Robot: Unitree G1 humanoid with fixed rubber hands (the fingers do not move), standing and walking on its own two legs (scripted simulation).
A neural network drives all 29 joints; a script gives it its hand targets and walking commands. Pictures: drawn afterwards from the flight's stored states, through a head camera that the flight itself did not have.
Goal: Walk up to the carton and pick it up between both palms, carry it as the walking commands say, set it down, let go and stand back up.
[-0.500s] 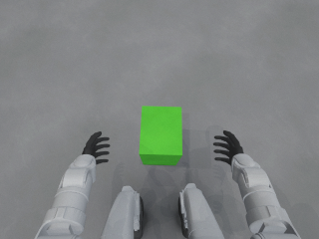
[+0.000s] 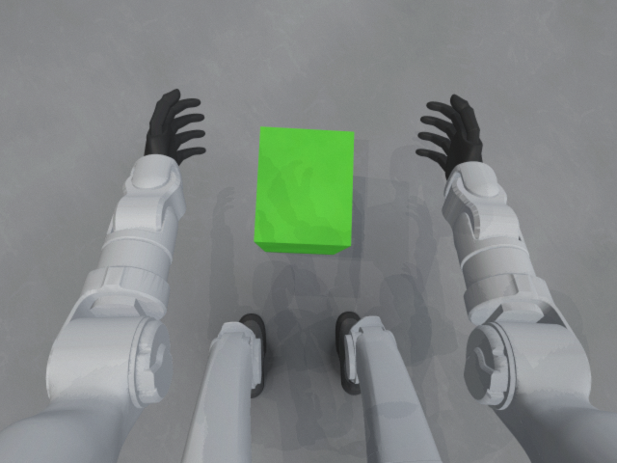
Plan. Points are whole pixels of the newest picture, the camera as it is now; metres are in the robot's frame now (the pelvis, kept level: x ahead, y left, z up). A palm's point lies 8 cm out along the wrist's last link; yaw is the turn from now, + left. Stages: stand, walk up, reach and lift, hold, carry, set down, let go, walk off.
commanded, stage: reach and lift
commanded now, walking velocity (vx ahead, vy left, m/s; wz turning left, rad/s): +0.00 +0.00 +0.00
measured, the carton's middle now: (302, 201) +0.49 -0.02 -0.50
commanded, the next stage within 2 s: none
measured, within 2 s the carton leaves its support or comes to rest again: neither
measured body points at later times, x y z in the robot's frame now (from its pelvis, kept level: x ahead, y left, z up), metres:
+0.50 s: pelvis +0.01 +0.00 -0.05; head +0.32 +0.00 +0.27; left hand +0.51 +0.16 -0.19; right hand +0.49 -0.21 -0.19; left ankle +0.09 +0.13 -0.61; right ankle +0.08 -0.13 -0.61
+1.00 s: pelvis -0.04 +0.00 -0.19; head +0.34 -0.01 +0.05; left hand +0.51 +0.15 -0.37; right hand +0.49 -0.21 -0.37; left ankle +0.09 +0.13 -0.61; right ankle +0.08 -0.13 -0.61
